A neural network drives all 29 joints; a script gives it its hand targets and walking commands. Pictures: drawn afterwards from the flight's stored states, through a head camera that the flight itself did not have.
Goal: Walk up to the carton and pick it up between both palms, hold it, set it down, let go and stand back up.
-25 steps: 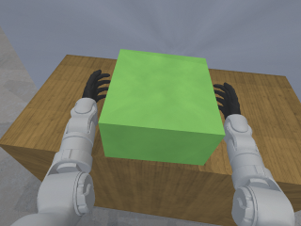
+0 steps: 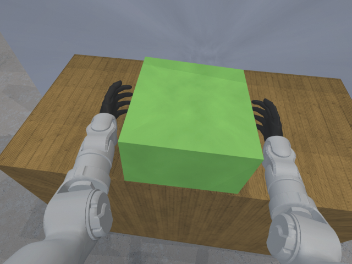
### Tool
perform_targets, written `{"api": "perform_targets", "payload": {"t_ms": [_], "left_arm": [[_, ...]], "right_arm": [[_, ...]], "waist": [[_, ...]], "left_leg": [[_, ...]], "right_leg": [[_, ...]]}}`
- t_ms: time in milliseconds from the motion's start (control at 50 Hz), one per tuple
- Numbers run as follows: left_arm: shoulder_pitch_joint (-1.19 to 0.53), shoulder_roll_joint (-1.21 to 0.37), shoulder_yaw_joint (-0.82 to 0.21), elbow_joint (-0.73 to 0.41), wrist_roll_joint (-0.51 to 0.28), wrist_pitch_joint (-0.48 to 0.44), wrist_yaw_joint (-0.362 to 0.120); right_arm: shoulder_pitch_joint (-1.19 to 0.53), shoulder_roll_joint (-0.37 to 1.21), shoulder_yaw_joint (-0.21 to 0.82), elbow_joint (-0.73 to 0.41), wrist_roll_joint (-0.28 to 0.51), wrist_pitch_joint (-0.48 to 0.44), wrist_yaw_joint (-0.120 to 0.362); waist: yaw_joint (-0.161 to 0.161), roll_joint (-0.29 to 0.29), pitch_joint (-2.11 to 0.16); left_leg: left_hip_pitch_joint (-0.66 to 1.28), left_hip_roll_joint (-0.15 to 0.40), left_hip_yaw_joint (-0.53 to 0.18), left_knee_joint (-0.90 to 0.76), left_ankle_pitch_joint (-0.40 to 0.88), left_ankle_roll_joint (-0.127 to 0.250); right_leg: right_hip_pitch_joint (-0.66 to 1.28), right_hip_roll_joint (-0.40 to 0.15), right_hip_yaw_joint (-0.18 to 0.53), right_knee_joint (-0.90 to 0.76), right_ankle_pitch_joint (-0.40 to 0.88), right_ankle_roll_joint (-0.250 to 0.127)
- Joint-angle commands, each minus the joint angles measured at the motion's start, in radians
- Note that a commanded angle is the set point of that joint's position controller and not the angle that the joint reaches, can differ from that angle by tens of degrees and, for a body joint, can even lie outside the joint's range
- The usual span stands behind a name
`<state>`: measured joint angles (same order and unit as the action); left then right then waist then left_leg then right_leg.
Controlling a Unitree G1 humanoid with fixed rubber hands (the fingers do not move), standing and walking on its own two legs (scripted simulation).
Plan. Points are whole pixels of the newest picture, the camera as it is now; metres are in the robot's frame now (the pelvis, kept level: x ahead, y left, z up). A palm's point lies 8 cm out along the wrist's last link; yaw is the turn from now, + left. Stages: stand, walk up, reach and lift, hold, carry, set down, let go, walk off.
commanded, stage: set down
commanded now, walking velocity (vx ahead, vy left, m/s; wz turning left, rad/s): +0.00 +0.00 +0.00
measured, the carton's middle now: (188, 121) +0.47 +0.00 +0.03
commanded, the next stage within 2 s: none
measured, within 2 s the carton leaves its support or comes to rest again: rests again in 0.76 s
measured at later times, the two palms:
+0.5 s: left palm (113, 117) +0.44 +0.19 +0.07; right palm (271, 132) +0.42 -0.20 +0.06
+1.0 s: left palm (113, 120) +0.43 +0.19 +0.06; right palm (269, 133) +0.41 -0.19 +0.06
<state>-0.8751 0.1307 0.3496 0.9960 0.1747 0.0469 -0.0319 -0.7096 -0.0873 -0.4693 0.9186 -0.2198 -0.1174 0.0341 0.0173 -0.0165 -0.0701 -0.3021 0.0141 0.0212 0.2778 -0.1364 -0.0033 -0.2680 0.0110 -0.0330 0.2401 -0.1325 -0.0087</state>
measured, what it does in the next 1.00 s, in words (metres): stands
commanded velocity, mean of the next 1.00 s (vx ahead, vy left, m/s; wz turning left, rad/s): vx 0.00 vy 0.00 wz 0.00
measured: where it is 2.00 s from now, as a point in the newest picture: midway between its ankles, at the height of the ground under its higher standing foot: outside the picture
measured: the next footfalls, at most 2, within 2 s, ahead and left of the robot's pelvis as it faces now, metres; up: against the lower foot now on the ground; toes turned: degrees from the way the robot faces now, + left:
none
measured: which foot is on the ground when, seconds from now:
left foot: down 0.00-1.00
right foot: down 0.00-1.00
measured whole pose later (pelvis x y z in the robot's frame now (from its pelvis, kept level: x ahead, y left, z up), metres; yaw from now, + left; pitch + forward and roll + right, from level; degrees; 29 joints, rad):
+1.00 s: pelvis +0.00 +0.00 +0.00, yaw -1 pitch +12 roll +0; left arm -0.89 0.14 0.41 1.11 0.22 -0.14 -0.03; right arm -0.78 -0.07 -0.57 0.99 -0.29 -0.23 0.07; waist 0.00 -0.02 -0.07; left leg -0.37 0.02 0.06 0.30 -0.14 0.00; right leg -0.35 0.00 -0.06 0.27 -0.13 -0.01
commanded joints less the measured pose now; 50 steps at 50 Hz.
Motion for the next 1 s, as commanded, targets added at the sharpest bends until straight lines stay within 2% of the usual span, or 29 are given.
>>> {"api": "perform_targets", "payload": {"t_ms": [0, 80, 100, 140, 200, 220, 260, 280, 320, 360, 420, 480, 500, 600, 640, 740, 780, 880, 900, 920, 940, 980], "left_arm": [[-0.588, -0.514, -0.195, -0.132, -0.004, -0.067, -0.073], [-0.61, -0.521, -0.214, -0.122, -0.011, -0.092, -0.065], [-0.613, -0.534, -0.226, -0.127, -0.02, -0.1, -0.063], [-0.618, -0.533, -0.225, -0.103, -0.016, -0.111, -0.061], [-0.58, -0.52, -0.195, -0.071, 0.007, -0.117, -0.065], [-0.564, -0.517, -0.189, -0.066, 0.013, -0.118, -0.066], [-0.547, -0.498, -0.154, -0.049, 0.028, -0.116, -0.078], [-0.564, -0.499, -0.165, -0.061, 0.019, -0.122, -0.077], [-0.572, -0.498, -0.167, -0.06, 0.012, -0.133, -0.076], [-0.575, -0.487, -0.168, -0.042, 0.013, -0.144, -0.074], [-0.599, -0.484, -0.173, -0.046, 0.01, -0.157, -0.072], [-0.595, -0.483, -0.162, -0.023, 0.029, -0.164, -0.07], [-0.604, -0.479, -0.161, -0.02, 0.032, -0.166, -0.068], [-0.593, -0.476, -0.145, 0.001, 0.037, -0.175, -0.068], [-0.596, -0.474, -0.147, -0.015, 0.035, -0.182, -0.067], [-0.584, -0.496, -0.163, 0.014, 0.042, -0.194, -0.065], [-0.558, -0.485, -0.146, 0.021, 0.045, -0.194, -0.067], [-0.547, -0.467, -0.124, 0.025, 0.059, -0.2, -0.07], [-0.547, -0.462, -0.125, 0.021, 0.059, -0.2, -0.07], [-0.54, -0.464, -0.118, 0.028, 0.065, -0.202, -0.068], [-0.533, -0.461, -0.115, 0.031, 0.068, -0.2, -0.067], [-0.544, -0.463, -0.119, 0.032, 0.07, -0.199, -0.07]], "right_arm": [[-0.753, 0.435, 0.239, -0.176, -0.031, -0.099, 0.117], [-0.749, 0.429, 0.218, -0.141, -0.053, -0.118, 0.116], [-0.748, 0.431, 0.218, -0.135, -0.052, -0.127, 0.116], [-0.744, 0.432, 0.22, -0.107, -0.047, -0.132, 0.121], [-0.731, 0.431, 0.228, -0.088, -0.05, -0.138, 0.124], [-0.719, 0.431, 0.228, -0.075, -0.054, -0.139, 0.122], [-0.705, 0.45, 0.232, -0.075, -0.058, -0.131, 0.119], [-0.714, 0.451, 0.23, -0.078, -0.057, -0.132, 0.118], [-0.713, 0.458, 0.237, -0.092, -0.057, -0.141, 0.116], [-0.703, 0.46, 0.235, -0.079, -0.067, -0.143, 0.116], [-0.693, 0.455, 0.215, -0.052, -0.076, -0.146, 0.117], [-0.687, 0.456, 0.201, -0.044, -0.08, -0.143, 0.122], [-0.691, 0.453, 0.192, -0.033, -0.086, -0.142, 0.122], [-0.654, 0.449, 0.165, 0.003, -0.107, -0.133, 0.129], [-0.648, 0.449, 0.166, -0.008, -0.104, -0.139, 0.131], [-0.646, 0.439, 0.149, 0.021, -0.113, -0.155, 0.132], [-0.63, 0.428, 0.142, 0.032, -0.123, -0.157, 0.134], [-0.619, 0.43, 0.145, 0.041, -0.118, -0.151, 0.138], [-0.616, 0.432, 0.143, 0.041, -0.12, -0.151, 0.139], [-0.609, 0.437, 0.141, 0.034, -0.121, -0.153, 0.139], [-0.59, 0.431, 0.14, 0.049, -0.122, -0.15, 0.14], [-0.59, 0.43, 0.127, 0.051, -0.135, -0.145, 0.141]], "waist": [[0.0, 0.01, -0.626], [-0.018, 0.029, -0.684], [-0.02, 0.049, -0.687], [-0.015, 0.051, -0.676], [-0.001, 0.033, -0.676], [-0.009, 0.019, -0.658], [0.007, -0.002, -0.621], [-0.003, 0.001, -0.634], [-0.002, 0.004, -0.661], [-0.006, -0.002, -0.641], [-0.014, 0.021, -0.628], [-0.003, 0.033, -0.625], [-0.013, 0.032, -0.62], [-0.019, 0.047, -0.602], [-0.008, 0.045, -0.605], [-0.023, 0.078, -0.575], [-0.022, 0.052, -0.56], [-0.01, 0.045, -0.548], [-0.018, 0.043, -0.545], [-0.008, 0.047, -0.543], [-0.018, 0.051, -0.517], [-0.018, 0.041, -0.519]], "left_leg": [[0.206, -0.008, 0.075, 0.042, 0.31, -0.044], [0.263, 0.0, 0.067, 0.073, 0.403, -0.06], [0.281, 0.002, 0.066, 0.084, 0.433, -0.072], [0.296, 0.006, 0.063, 0.103, 0.464, -0.076], [0.24, 0.004, 0.069, 0.094, 0.443, -0.06], [0.237, 0.004, 0.067, 0.09, 0.442, -0.059], [0.169, -0.004, 0.074, 0.064, 0.371, -0.041], [0.154, -0.005, 0.072, 0.055, 0.364, -0.036], [0.14, -0.007, 0.079, 0.054, 0.351, -0.032], [0.13, -0.002, 0.077, 0.05, 0.33, -0.034], [0.154, -0.002, 0.072, 0.055, 0.334, -0.036], [0.146, 0.004, 0.075, 0.046, 0.309, -0.037], [0.153, 0.005, 0.074, 0.045, 0.295, -0.037], [0.164, 0.008, 0.07, 0.037, 0.272, -0.037], [0.171, 0.006, 0.076, 0.047, 0.292, -0.039], [0.219, 0.015, 0.07, 0.065, 0.331, -0.059], [0.238, 0.02, 0.064, 0.068, 0.341, -0.057], [0.173, 0.01, 0.077, 0.052, 0.293, -0.041], [0.164, 0.012, 0.073, 0.044, 0.275, -0.039], [0.157, 0.008, 0.074, 0.042, 0.27, -0.032], [0.156, 0.01, 0.075, 0.04, 0.274, -0.033], [0.159, 0.009, 0.076, 0.037, 0.252, -0.03]], "right_leg": [[0.282, 0.003, -0.062, 0.079, 0.411, 0.052], [0.232, 0.008, -0.071, 0.084, 0.45, 0.05], [0.202, 0.011, -0.08, 0.084, 0.457, 0.045], [0.186, 0.011, -0.076, 0.087, 0.465, 0.04], [0.219, 0.008, -0.072, 0.089, 0.492, 0.042], [0.237, 0.008, -0.075, 0.094, 0.512, 0.047], [0.29, -0.001, -0.063, 0.099, 0.519, 0.058], [0.295, -0.003, -0.061, 0.112, 0.532, 0.058], [0.315, -0.011, -0.053, 0.119, 0.557, 0.061], [0.309, -0.012, -0.054, 0.12, 0.532, 0.059], [0.267, -0.011, -0.055, 0.109, 0.495, 0.053], [0.243, -0.013, -0.054, 0.098, 0.447, 0.045], [0.236, -0.014, -0.054, 0.099, 0.432, 0.043], [0.191, -0.017, -0.06, 0.081, 0.362, 0.04], [0.18, -0.014, -0.059, 0.085, 0.366, 0.036], [0.124, -0.011, -0.069, 0.069, 0.337, 0.024], [0.103, -0.002, -0.078, 0.062, 0.311, 0.026], [0.146, -0.01, -0.063, 0.074, 0.331, 0.035], [0.151, -0.014, -0.063, 0.074, 0.324, 0.036], [0.15, -0.017, -0.058, 0.077, 0.324, 0.034], [0.152, -0.016, -0.063, 0.077, 0.327, 0.037], [0.128, -0.018, -0.061, 0.069, 0.301, 0.036]]}}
